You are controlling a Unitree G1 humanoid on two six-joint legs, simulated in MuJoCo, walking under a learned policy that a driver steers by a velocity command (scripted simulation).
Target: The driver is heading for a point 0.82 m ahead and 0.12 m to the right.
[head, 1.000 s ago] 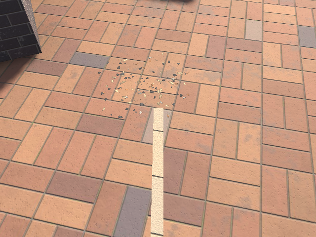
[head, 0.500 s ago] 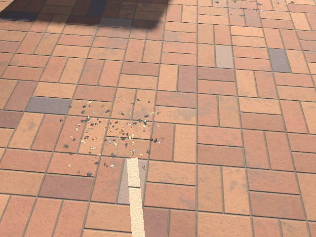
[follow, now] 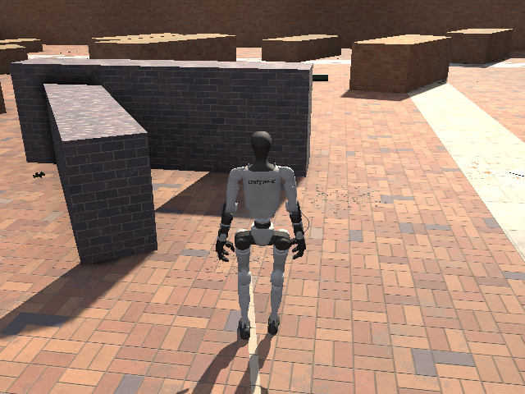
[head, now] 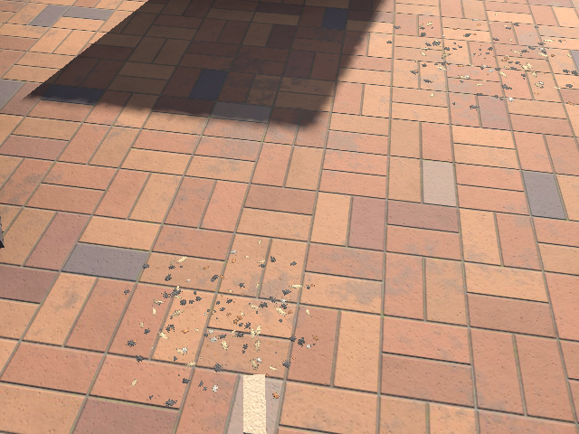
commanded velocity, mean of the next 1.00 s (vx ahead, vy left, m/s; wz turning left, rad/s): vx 0.46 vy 0.00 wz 0.00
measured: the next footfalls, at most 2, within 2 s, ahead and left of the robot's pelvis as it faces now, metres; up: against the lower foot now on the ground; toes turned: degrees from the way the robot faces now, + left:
left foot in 0.06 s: +0.02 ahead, +0.10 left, +0.00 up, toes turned +3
right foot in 0.50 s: +0.32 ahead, -0.12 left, +0.00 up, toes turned -5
